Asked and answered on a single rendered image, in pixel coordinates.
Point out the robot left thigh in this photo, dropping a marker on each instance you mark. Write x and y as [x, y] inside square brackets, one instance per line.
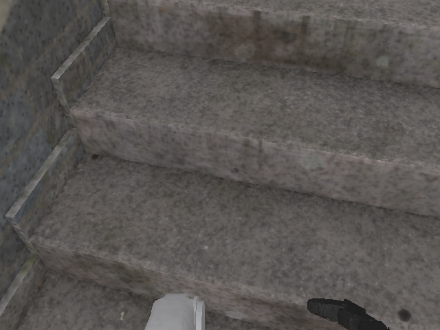
[177, 312]

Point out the right robot hand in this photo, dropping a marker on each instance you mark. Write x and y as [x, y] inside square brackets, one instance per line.
[346, 313]

